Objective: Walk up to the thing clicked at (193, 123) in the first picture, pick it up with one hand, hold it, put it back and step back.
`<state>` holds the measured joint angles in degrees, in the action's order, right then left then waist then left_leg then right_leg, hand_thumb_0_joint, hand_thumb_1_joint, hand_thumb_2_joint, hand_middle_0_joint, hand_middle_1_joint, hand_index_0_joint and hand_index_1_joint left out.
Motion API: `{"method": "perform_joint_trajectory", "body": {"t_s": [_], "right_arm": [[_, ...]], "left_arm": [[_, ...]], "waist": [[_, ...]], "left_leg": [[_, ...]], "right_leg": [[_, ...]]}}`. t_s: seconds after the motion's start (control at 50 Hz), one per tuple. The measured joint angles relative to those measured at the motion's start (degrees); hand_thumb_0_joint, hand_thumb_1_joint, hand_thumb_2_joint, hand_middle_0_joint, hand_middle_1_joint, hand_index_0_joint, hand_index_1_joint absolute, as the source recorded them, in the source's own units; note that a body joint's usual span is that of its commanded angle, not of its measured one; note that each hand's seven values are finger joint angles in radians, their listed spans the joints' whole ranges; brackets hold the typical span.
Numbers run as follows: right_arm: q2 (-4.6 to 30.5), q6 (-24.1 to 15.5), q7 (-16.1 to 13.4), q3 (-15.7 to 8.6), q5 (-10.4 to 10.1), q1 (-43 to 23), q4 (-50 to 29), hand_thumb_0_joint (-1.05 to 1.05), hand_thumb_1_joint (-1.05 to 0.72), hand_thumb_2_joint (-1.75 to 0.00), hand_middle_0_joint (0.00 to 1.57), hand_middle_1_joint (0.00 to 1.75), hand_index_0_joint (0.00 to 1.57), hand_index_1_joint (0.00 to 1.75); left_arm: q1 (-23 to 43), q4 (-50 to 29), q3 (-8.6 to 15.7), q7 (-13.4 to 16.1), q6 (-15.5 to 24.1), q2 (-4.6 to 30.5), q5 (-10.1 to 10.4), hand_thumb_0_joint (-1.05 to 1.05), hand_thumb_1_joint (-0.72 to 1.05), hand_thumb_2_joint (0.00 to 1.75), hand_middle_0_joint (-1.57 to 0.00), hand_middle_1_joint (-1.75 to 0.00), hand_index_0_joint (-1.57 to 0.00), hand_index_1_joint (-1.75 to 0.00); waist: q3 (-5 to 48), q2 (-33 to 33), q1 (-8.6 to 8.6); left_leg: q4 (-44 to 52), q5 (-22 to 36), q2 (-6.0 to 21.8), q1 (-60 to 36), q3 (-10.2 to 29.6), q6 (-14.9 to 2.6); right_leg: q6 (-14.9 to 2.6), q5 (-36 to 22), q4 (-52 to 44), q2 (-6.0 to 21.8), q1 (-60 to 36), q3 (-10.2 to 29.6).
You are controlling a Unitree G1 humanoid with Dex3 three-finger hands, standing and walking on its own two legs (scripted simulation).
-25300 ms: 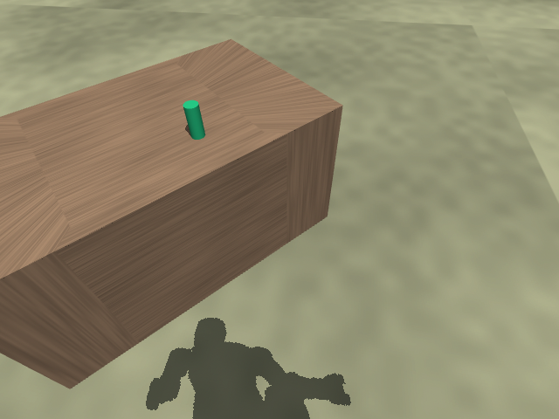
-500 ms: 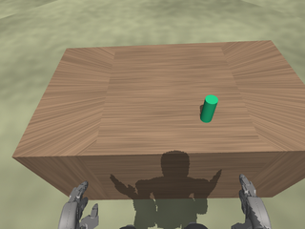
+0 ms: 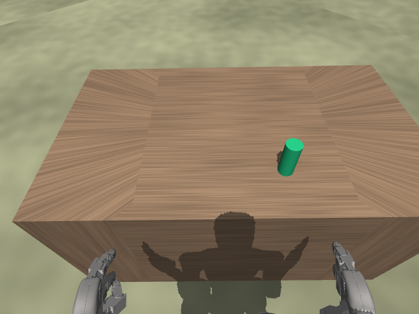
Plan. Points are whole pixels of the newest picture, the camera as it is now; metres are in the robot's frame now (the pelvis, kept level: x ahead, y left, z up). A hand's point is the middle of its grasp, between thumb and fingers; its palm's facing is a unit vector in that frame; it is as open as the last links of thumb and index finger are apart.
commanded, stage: home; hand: right
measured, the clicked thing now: (289, 158) +0.51 -0.20 -0.07
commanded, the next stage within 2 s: stand in 1.82 s
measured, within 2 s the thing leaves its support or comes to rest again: neither
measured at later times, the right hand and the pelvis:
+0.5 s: hand (317, 295) +0.17 -0.17 -0.05, palm faces +0.10 +0.97 -0.23, open 17.4 cm; pelvis +0.00 +0.00 -0.01, yaw +0 degrees
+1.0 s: hand (322, 299) +0.17 -0.18 -0.05, palm faces +0.11 +0.96 -0.24, open 17.5 cm; pelvis -0.01 +0.00 -0.01, yaw +0 degrees
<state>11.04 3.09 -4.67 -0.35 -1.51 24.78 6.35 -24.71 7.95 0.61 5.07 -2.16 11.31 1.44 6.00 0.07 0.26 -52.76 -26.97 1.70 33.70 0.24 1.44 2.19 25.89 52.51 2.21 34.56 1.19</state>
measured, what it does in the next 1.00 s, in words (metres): stands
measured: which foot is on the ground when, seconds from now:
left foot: down 0.00-1.00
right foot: down 0.00-1.00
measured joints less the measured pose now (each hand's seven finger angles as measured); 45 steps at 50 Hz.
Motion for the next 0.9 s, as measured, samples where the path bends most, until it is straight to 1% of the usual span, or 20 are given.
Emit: {"method": "perform_joint_trajectory", "body": {"t_s": [0.16, 0.3, 0.48, 0.64, 0.9], "right_arm": [[-0.19, 0.26, 0.03, 0.66, 0.05, 0.72, -1.57, -0.01, 0.53, -0.07, 0.06, 0.06, 0.06, 0.05], [0.05, 0.39, -0.04, 0.21, 0.02, 1.06, -1.42, -0.01, 0.53, -0.06, 0.06, 0.06, 0.06, 0.05], [-0.07, 0.28, -0.16, 0.63, 0.07, 1.19, -2.59, -0.01, 0.54, -0.06, 0.06, 0.06, 0.06, 0.05], [0.36, -0.08, -0.59, 0.52, 0.01, 1.67, -2.61, -0.01, 0.54, -0.06, 0.06, 0.06, 0.06, 0.05], [0.35, -0.89, -0.92, 0.69, 0.03, 1.71, -2.93, -0.01, 0.55, -0.05, 0.06, 0.06, 0.06, 0.05]], "left_arm": [[0.01, -0.92, -0.54, -0.38, -0.78, -0.7, -0.08, 0.01, 0.9, 0.9, -0.2, -0.3, -0.2, -0.3], [-0.55, -2.45, -0.04, -0.16, -1.57, -0.2, 0.08, 0.01, 0.9, 0.89, -0.2, -0.3, -0.2, -0.3], [-1.09, -3.12, -0.4, -0.17, -1.98, -0.53, 0.05, 0.01, 0.9, 0.9, -0.2, -0.3, -0.2, -0.3], [-1.21, -3.68, -0.07, -0.2, -2.6, -0.3, 0.16, 0.01, 0.9, 0.9, -0.2, -0.3, -0.2, -0.3], [-1.75, -4.68, -0.19, -0.2, -3.45, -0.37, 0.28, 0.01, 0.9, 0.9, -0.2, -0.3, -0.2, -0.3]], "waist": [[0.33, 0.57, 0.18], [0.53, 0.51, 0.01], [0.68, 0.09, -0.03], [0.82, 0.34, -0.06], [0.9, 0.04, -0.15]], "left_leg": [[-0.62, -0.22, -0.11, 0.89, 0.06, -0.13], [-1.32, -0.46, -0.04, 1.39, 0.24, -0.1], [-1.93, -0.4, -0.03, 2.29, 0.19, -0.09], [-2.4, -0.35, 0.02, 2.75, 0.43, 0.08], [-2.86, -0.21, 0.05, 3.42, 0.64, 0.25]], "right_leg": [[0.17, 0.19, 0.47, 0.11, 0.78, -0.04], [0.14, 0.3, 0.88, 0.04, 1.09, -0.18], [0.11, 0.29, 1.63, 0.01, 2.1, -0.09], [-0.09, 0.38, 2.26, -0.05, 2.55, -0.3], [-0.27, 0.38, 2.86, -0.09, 3.22, -0.46]]}}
